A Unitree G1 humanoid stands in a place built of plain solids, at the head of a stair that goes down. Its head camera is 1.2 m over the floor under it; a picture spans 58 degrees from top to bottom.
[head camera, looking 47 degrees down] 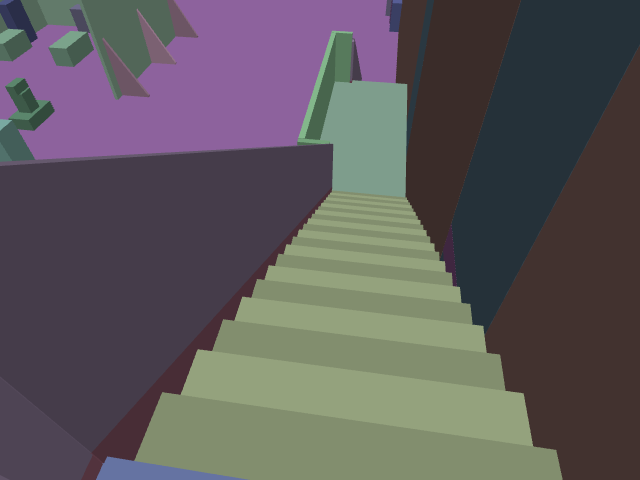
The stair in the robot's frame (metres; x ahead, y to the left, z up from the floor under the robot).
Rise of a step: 0.17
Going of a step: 0.25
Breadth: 1.24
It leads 8 degrees to the right of straight ahead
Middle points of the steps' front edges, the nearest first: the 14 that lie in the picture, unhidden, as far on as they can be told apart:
0.51 -0.09 -0.16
0.76 -0.13 -0.33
1.00 -0.17 -0.50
1.24 -0.20 -0.66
1.49 -0.24 -0.83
1.73 -0.27 -0.99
1.98 -0.31 -1.16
2.22 -0.34 -1.32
2.47 -0.38 -1.49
2.71 -0.41 -1.66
2.96 -0.45 -1.82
3.20 -0.49 -1.99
3.44 -0.52 -2.15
3.69 -0.56 -2.32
